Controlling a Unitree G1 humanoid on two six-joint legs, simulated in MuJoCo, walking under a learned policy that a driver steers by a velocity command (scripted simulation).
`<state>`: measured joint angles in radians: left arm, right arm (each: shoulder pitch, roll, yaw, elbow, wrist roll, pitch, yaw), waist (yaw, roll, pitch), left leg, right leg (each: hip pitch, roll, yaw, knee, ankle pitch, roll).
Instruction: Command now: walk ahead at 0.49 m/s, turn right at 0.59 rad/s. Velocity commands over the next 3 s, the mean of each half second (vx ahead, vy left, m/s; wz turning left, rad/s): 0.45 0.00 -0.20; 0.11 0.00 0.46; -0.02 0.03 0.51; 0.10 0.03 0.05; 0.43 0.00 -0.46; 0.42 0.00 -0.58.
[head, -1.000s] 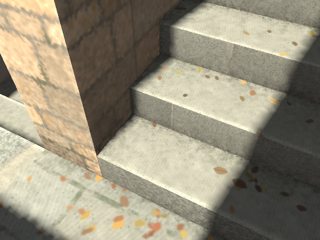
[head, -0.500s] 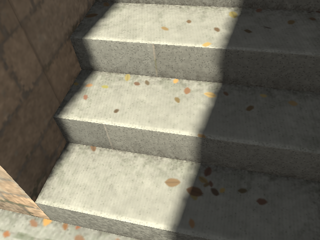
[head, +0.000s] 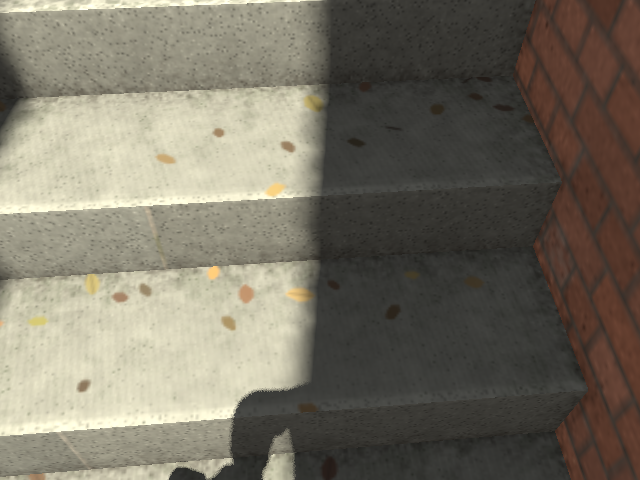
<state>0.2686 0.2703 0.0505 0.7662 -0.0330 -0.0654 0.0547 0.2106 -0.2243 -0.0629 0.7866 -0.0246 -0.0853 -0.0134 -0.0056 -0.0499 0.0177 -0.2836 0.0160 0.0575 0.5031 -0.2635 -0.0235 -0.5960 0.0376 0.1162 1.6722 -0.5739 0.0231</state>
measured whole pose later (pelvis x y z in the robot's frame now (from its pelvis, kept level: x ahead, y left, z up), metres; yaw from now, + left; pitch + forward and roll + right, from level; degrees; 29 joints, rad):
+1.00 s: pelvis +0.44 -0.04 +0.27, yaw +13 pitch +5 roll +2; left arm 0.27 0.28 0.06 0.84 0.05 -0.09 -0.08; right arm 0.15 -0.23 -0.03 0.82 -0.02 -0.06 0.01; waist -0.04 -0.01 -0.08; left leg -0.74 -0.09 0.10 1.07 -0.42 0.11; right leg -0.61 0.01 0.15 1.62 -0.22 -0.03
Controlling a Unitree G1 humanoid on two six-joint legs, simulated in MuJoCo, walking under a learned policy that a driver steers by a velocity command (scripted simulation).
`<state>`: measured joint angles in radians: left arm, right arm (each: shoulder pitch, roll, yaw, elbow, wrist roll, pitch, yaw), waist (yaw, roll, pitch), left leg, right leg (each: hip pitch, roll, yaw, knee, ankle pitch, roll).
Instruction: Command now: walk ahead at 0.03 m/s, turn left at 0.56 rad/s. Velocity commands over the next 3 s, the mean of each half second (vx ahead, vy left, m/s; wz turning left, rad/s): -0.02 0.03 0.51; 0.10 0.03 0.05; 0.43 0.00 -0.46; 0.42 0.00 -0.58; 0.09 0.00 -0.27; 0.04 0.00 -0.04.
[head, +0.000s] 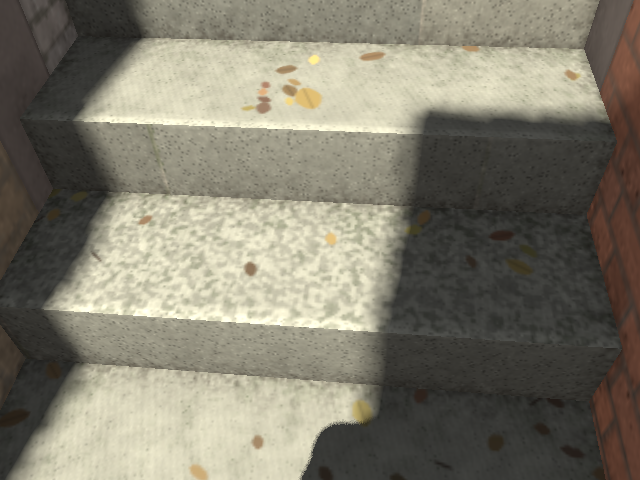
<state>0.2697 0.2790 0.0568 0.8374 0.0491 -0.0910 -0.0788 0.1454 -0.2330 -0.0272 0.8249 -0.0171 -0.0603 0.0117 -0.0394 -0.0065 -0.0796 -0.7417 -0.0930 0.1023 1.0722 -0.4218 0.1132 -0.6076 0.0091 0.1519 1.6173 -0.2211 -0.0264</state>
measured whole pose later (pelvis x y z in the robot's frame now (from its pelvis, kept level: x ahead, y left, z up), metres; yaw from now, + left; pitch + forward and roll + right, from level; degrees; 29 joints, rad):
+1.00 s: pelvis +0.05 +0.02 +0.08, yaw +14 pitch +0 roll -2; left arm 0.31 0.22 0.03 0.66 0.05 -0.03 -0.07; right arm 0.32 -0.27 -0.05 0.79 -0.09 -0.06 0.04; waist 0.02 0.02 0.00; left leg -0.24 -0.01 0.10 0.55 -0.43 0.03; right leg -0.66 0.08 0.16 1.56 -0.26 -0.07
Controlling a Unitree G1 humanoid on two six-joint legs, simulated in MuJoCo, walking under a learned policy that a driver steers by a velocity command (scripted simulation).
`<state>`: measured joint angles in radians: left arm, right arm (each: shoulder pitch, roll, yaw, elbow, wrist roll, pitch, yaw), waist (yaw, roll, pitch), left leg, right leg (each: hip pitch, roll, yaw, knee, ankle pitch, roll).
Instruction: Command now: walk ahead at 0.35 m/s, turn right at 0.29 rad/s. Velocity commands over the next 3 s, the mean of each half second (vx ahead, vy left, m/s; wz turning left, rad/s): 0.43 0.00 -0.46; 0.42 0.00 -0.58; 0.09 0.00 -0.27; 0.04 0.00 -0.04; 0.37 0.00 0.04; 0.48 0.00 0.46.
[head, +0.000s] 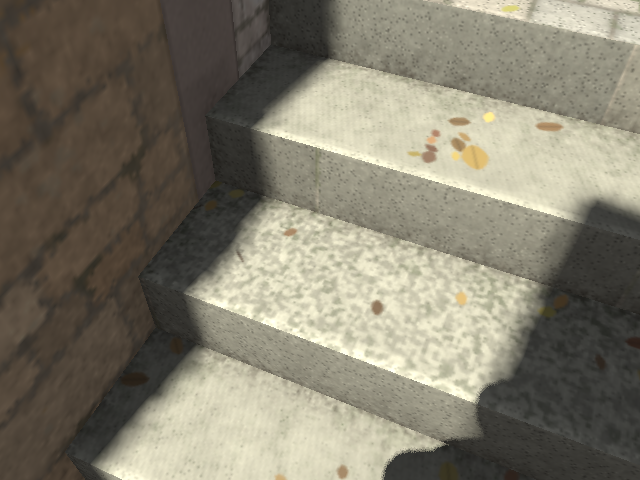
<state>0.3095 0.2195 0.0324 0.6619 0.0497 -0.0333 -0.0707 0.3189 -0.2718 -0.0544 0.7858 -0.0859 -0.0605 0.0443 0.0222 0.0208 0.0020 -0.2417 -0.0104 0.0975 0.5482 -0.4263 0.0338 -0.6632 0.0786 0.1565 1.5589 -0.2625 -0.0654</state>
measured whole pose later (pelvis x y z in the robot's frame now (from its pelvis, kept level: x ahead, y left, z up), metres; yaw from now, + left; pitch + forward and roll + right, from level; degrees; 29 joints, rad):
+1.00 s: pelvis +0.47 -0.09 +0.17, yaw -27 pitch +8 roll +1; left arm 0.56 0.08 -0.03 1.09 0.02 -0.11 -0.10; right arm -0.22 -0.11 0.07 0.66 0.00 -0.04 0.01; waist 0.09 -0.06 -0.19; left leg -1.17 0.02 0.05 1.40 -0.34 0.06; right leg -0.18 0.07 0.28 0.52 -0.38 -0.07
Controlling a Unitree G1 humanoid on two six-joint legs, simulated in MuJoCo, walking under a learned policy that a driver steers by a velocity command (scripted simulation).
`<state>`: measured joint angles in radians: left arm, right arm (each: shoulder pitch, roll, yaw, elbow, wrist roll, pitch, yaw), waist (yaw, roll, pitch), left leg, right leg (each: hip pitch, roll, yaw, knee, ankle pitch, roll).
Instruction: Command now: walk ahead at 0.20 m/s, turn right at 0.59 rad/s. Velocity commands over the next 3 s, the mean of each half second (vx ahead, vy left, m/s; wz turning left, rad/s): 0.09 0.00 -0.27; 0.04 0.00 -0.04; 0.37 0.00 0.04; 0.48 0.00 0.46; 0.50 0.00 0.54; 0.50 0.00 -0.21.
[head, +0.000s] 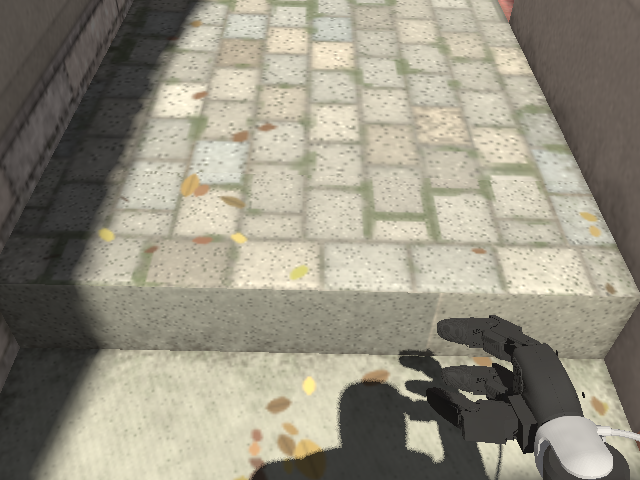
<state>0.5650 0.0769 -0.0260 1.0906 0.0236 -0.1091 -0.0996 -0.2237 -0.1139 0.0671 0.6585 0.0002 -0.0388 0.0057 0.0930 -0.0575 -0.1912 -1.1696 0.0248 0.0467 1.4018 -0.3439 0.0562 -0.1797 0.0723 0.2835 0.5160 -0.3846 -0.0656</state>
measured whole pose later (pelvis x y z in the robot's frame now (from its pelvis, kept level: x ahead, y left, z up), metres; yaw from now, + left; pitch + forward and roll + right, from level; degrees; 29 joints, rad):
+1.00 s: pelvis +0.18 +0.04 +0.16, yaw -10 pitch +2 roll +0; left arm 0.10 0.18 0.05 1.01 0.02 -0.03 -0.07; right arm 0.27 -0.12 -0.03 0.88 -0.01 -0.09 0.09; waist 0.00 -0.04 -0.06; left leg -0.24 0.02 0.20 0.57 -0.36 0.06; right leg -0.32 -0.06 -0.06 0.62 -0.32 -0.03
